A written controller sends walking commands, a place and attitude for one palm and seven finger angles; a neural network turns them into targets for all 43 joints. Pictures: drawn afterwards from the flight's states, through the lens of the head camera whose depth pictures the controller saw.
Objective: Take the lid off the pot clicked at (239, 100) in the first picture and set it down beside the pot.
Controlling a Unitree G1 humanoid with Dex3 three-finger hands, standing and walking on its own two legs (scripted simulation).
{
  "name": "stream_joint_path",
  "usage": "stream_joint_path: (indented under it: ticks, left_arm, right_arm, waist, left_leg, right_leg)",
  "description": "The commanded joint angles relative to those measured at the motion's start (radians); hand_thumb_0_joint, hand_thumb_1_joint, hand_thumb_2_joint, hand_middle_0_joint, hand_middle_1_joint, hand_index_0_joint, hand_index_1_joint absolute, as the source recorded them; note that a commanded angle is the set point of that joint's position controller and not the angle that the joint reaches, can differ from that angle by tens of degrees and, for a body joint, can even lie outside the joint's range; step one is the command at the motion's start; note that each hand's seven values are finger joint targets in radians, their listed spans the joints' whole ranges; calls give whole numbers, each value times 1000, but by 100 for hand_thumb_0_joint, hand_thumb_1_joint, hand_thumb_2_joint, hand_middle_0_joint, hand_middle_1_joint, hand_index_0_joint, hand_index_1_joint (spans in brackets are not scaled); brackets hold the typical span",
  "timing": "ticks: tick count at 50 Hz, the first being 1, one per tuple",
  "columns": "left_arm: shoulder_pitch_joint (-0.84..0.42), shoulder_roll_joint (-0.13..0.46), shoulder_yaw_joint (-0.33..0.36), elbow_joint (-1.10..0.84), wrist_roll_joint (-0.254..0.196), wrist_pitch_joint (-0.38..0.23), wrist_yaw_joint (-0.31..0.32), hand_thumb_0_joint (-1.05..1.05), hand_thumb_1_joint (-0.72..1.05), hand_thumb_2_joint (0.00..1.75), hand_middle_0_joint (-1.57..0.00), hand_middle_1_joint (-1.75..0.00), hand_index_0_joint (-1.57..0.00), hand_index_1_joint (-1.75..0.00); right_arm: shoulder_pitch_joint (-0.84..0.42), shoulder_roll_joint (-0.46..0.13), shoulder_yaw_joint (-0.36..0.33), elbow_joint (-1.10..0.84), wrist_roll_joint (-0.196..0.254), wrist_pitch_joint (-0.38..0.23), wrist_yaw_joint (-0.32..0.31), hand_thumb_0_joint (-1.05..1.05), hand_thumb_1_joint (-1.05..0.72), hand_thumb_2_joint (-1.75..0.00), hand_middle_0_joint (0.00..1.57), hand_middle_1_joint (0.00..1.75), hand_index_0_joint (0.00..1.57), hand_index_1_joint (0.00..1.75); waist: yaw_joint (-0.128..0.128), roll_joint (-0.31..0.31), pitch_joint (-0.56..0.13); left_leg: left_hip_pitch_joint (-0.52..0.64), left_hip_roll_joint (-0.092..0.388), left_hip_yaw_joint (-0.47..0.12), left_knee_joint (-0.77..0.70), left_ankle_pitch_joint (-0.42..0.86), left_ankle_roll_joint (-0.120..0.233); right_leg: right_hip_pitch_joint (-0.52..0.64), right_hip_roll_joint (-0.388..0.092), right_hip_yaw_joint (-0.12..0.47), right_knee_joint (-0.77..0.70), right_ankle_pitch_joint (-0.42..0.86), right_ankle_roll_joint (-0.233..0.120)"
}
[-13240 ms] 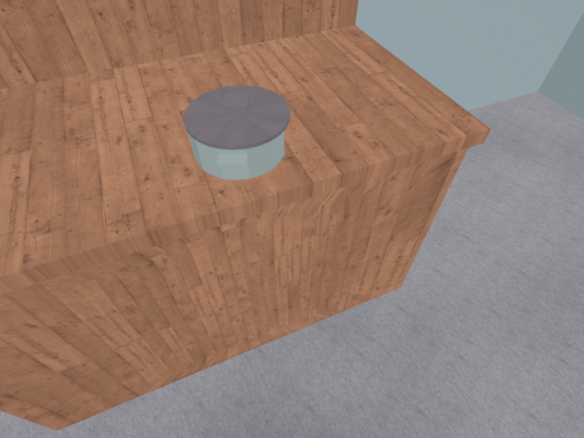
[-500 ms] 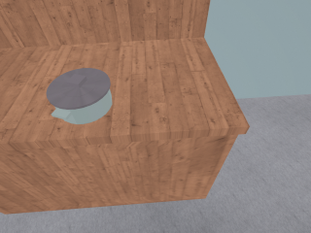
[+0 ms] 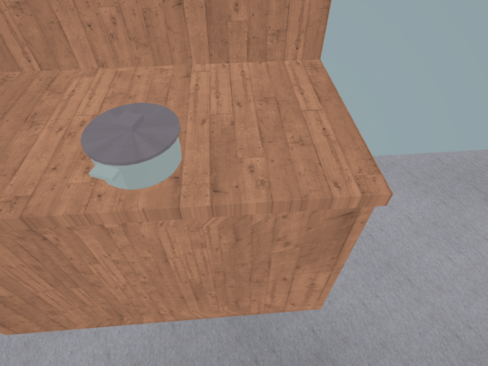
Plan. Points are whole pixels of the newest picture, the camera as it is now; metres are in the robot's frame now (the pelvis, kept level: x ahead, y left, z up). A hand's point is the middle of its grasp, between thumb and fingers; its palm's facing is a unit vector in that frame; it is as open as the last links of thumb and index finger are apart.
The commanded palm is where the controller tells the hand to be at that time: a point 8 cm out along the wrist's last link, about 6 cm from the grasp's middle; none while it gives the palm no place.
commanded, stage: look again from close up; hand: left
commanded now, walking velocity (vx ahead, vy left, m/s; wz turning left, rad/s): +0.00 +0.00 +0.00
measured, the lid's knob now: (128, 121) +0.54 +0.27 +0.11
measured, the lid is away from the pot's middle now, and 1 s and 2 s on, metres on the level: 0.00 0.00 0.00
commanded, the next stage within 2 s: shuffle to correct the standing spot in 0.14 s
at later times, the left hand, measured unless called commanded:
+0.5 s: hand out of the picture +0.00 +0.19 -0.19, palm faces +0.13 -0.97 -0.19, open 7.4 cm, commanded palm none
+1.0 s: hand out of the picture +0.10 +0.19 -0.15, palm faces +0.22 -0.93 -0.29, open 7.2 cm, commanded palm none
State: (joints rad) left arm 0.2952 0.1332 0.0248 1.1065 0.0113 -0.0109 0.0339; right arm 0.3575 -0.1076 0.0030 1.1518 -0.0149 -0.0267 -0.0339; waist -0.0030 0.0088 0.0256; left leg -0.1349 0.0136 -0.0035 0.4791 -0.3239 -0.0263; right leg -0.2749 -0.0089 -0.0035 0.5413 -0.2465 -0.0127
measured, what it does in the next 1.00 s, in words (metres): walks ahead: right foot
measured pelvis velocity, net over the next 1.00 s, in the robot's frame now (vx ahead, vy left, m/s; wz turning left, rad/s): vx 0.10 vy -0.01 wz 0.15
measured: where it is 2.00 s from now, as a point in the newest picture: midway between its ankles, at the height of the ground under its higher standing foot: outside the picture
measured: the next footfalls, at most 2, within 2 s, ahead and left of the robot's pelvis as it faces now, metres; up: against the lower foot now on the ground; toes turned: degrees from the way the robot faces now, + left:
right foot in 0.76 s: +0.16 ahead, -0.07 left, +0.00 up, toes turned +3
left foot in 1.28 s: +0.14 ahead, +0.16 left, +0.00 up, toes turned +9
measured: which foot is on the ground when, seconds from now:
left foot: down 0.00-0.76, up 0.78-1.00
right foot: down 0.00-0.50, up 0.52-0.74, down 0.76-1.00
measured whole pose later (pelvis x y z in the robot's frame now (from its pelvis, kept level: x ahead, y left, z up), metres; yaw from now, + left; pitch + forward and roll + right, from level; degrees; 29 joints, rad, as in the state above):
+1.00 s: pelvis +0.10 -0.01 +0.01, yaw +8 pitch +0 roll +4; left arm 0.28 0.16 0.07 1.01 0.02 -0.05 0.03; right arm 0.23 -0.20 -0.05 1.00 -0.03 0.03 0.01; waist 0.00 0.00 0.05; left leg -0.56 0.04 0.01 1.08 -0.29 -0.04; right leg -0.25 -0.05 -0.09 0.49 -0.24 -0.07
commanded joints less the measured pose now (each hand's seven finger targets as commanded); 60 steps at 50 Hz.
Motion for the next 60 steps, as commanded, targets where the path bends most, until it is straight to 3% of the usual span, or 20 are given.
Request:
stream_joint_path:
  ticks: [1, 12, 16, 20, 22, 23, 25, 26, 28, 33, 36, 37, 38, 39, 40, 41, 42, 46, 54, 60]
  left_arm:
    - [53, 94, 13, -37, -3, -12, 6, 0, 90, 90, -20, -30, -20, -30]
    - [56, 93, 13, -35, -1, -12, 5, 0, 90, 90, -20, -30, -20, -30]
    - [71, 129, 33, -55, 5, -4, 1, 0, 90, 90, -20, -30, -20, -30]
    - [97, 185, 66, -89, 11, 3, 6, 0, 90, 90, -20, -30, -20, -30]
    - [40, 175, 69, -115, 13, 3, 5, 0, 90, 90, -20, -30, -20, -30]
    - [9, 158, 65, -136, 12, 6, 0, 0, 90, 90, -20, -30, -20, -30]
    - [-66, 76, 48, -189, 13, 4, -11, 0, 90, 90, -20, -30, -20, -30]
    - [-126, 84, 42, -210, 17, -5, -8, 0, 90, 90, -20, -30, -20, -30]
    - [-138, 72, 43, -216, 13, -24, -15, 0, 90, 90, -20, -30, -20, -30]
    - [-146, 55, 39, -238, -5, -24, -38, 0, 90, 90, -20, -30, -20, -30]
    - [81, 102, 59, -171, -1, -38, -36, 0, 90, 90, -20, -30, -20, -30]
    - [206, 192, 78, -135, 7, -49, -22, 0, 90, 90, -20, -30, -20, -30]
    - [246, 283, 91, -129, 1, -48, -11, 0, 90, 90, -20, -30, -20, -30]
    - [217, 268, 92, -132, -6, -44, -5, 0, 90, 90, -20, -30, -20, -30]
    - [151, 243, 90, -147, -5, -42, -1, 0, 90, 90, -20, -30, -20, -30]
    - [94, 193, 74, -155, 0, -45, 2, 0, 90, 90, -20, -30, -20, -30]
    - [35, 156, 61, -159, 3, -49, 6, 0, 90, 90, -20, -30, -20, -30]
    - [27, 145, 57, -143, 4, -57, 5, 0, 90, 90, -20, -30, -20, -30]
    - [104, 215, 73, -122, 14, -30, 4, 0, 90, 90, -20, -30, -20, -30]
    - [100, 264, 82, -126, 23, -9, 19, 0, 90, 90, -20, -30, -20, -30]
  right_arm:
    - [84, -74, -13, -19, 3, -7, -7, 0, -90, -90, 20, 30, 20, 30]
    - [73, -73, -17, -24, 4, -7, -9, 0, -90, -90, 20, 30, 20, 30]
    - [75, -77, -19, -42, -5, 9, 1, 0, -90, -90, 20, 30, 20, 30]
    - [58, -71, -26, -86, -12, 18, 10, 0, -90, -90, 20, 30, 20, 30]
    - [106, -64, -24, -80, -12, 11, 16, 0, -90, -90, 20, 30, 20, 30]
    - [142, -66, -26, -70, -13, 8, 16, 0, -90, -90, 20, 30, 20, 30]
    - [223, -163, -47, -54, -22, -4, 9, 0, -90, -90, 20, 30, 20, 30]
    - [234, -150, -43, -52, -21, -7, 4, 0, -90, -90, 20, 30, 20, 30]
    - [219, -134, -37, -67, -16, -23, -1, 0, -90, -90, 20, 30, 20, 30]
    - [127, -166, -33, -99, -22, -30, -8, 0, -90, -90, 20, 30, 20, 30]
    - [102, -184, -41, -104, -3, -28, -2, 0, -90, -90, 20, 30, 20, 30]
    - [110, -142, -38, -117, 12, -32, 7, 0, -90, -90, 20, 30, 20, 30]
    - [106, -115, -42, -156, 5, -29, 10, 0, -90, -90, 20, 30, 20, 30]
    - [73, -144, -56, -162, -9, -15, 9, 0, -90, -90, 20, 30, 20, 30]
    - [59, -124, -56, -175, -11, -8, 17, 0, -90, -90, 20, 30, 20, 30]
    - [19, -116, -54, -168, -15, 7, 26, 0, -90, -90, 20, 30, 20, 30]
    - [22, -107, -55, -161, -21, 23, 36, 0, -90, -90, 20, 30, 20, 30]
    - [3, -87, -50, -161, -15, 53, 45, 0, -90, -90, 20, 30, 20, 30]
    - [-187, -127, -53, -237, 1, 60, 46, 0, -90, -90, 20, 30, 20, 30]
    - [-234, -137, -58, -266, 14, 52, 42, 0, -90, -90, 20, 30, 20, 30]
  waist:
    - [4, 1, 85]
    - [2, -19, 76]
    - [16, -60, 91]
    - [22, -186, 95]
    - [-17, -137, 85]
    - [-30, -31, 82]
    - [-70, 338, 118]
    - [-82, 310, 170]
    - [-58, 133, 128]
    - [-14, 147, 47]
    - [96, 34, -60]
    - [141, -178, -136]
    - [131, -324, -181]
    - [119, -203, -86]
    - [81, -120, 18]
    - [60, -109, 57]
    - [23, -179, 94]
    - [-4, -157, 61]
    - [57, -163, 12]
    - [56, -184, -10]
  left_leg:
    - [-125, 55, -57, -95, 95, 50]
    - [-110, 55, -51, -87, 108, 51]
    - [-193, 3, -18, -10, -81, 53]
    - [-233, -21, 24, 154, -115, 50]
    - [-117, -14, 13, 41, -80, 58]
    - [-60, -9, -10, -55, -83, 64]
    - [0, 215, -380, -229, -66, 185]
    - [51, 251, -474, -239, 145, 256]
    - [105, 262, -438, -161, 508, 300]
    - [24, 165, -230, -111, 564, 221]
    - [-167, 69, -128, 95, 412, 144]
    - [-372, -17, -50, 339, 89, 91]
    - [-513, -94, -21, 620, -288, 52]
    - [-556, -36, -83, 773, -284, 38]
    - [-595, -3, -72, 809, -233, 33]
    - [-547, 19, -71, 830, -161, 33]
    - [-530, 39, -72, 814, -104, 27]
    - [-458, 34, -5, 667, 33, -10]
    - [-427, 17, 43, 414, 67, -44]
    - [-221, -24, 64, 150, 38, -24]
  right_leg:
    - [24, -77, 100, -100, 48, -43]
    - [24, -79, 105, -95, 83, -42]
    - [19, -123, 162, -138, -239, -74]
    - [-39, -256, 315, -243, -466, -140]
    - [-132, -227, 229, -158, -401, -118]
    - [-170, -161, 126, -53, -366, -93]
    - [-353, 19, -119, 352, -310, -14]
    - [-472, 1, -61, 491, -344, -22]
    - [-505, -38, -19, 586, -323, -30]
    - [-256, -28, -72, 316, -259, -24]
    - [213, -5, -81, -5, 20, -25]
    - [457, -235, 205, -105, 2, -95]
    - [499, -486, 570, -229, 160, -199]
    - [396, -503, 598, -252, 163, -254]
    - [268, -488, 537, -259, 49, -283]
    - [106, -427, 486, -282, -81, -247]
    - [22, -387, 393, -299, -85, -218]
    - [1, -288, 142, -291, 246, -171]
    - [119, -302, 146, -221, 350, -167]
    - [100, -332, 150, -78, 571, -150]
